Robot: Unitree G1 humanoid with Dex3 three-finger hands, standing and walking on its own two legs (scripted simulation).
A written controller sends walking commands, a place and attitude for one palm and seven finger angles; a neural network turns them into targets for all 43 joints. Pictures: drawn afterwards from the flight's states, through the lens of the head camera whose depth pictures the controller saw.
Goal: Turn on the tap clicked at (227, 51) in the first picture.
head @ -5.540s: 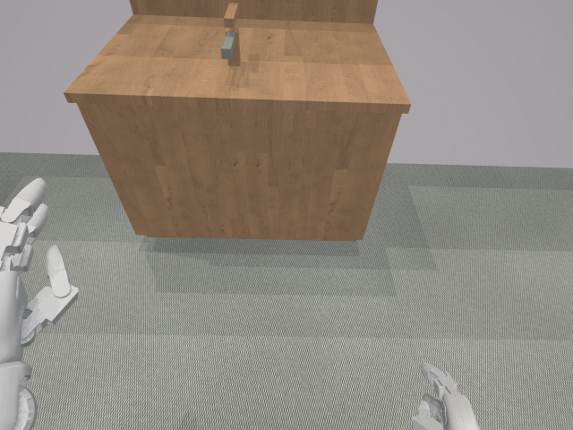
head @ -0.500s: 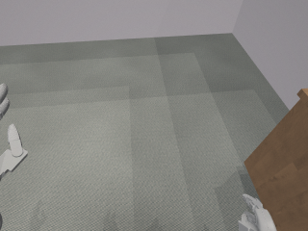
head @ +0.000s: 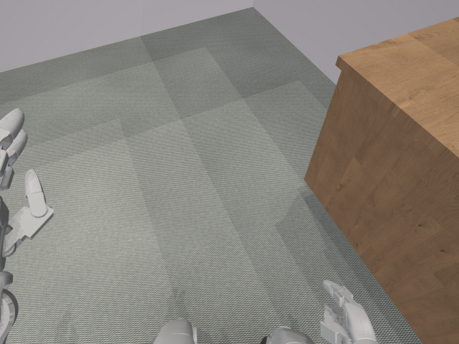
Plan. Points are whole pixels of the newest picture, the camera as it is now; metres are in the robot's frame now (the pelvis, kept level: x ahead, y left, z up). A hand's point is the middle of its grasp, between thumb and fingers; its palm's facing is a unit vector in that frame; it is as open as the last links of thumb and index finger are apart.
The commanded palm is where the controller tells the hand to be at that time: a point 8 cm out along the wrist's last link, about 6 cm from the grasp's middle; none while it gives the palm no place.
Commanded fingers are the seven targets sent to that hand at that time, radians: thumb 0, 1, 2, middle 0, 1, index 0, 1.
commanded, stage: turn to face it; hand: left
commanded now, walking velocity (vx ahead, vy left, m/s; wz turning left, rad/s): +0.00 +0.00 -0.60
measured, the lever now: out of the picture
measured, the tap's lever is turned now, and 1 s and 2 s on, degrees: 0 0 0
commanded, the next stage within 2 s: none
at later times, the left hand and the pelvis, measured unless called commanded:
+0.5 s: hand (107, 232) +0.21 +0.14 +0.19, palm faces +0.16 -0.90 -0.41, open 7.5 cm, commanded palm +0.18 +0.20 +0.20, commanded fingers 0.00 0.90 0.90 -0.20 -0.30 -0.20 -0.30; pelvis -0.06 -0.02 +0.01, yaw -19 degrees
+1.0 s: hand (207, 269) +0.18 +0.03 +0.19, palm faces -0.15 -0.90 -0.42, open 7.5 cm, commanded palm +0.16 +0.10 +0.20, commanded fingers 0.00 0.90 0.90 -0.20 -0.30 -0.20 -0.30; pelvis -0.13 -0.04 +0.01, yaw -35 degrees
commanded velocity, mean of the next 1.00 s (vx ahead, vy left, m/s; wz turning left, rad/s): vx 0.00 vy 0.00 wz -0.60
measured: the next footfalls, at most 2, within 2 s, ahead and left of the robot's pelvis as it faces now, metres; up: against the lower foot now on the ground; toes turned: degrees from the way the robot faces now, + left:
left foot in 0.28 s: +0.03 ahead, +0.13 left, +0.00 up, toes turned -5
right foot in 0.58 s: -0.07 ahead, -0.16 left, +0.00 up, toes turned -28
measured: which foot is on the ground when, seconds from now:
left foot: up 0.00-0.26, down 0.28-0.58, up 0.60-0.98, down 1.00-1.00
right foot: down 0.00-0.30, up 0.32-0.56, down 0.58-1.00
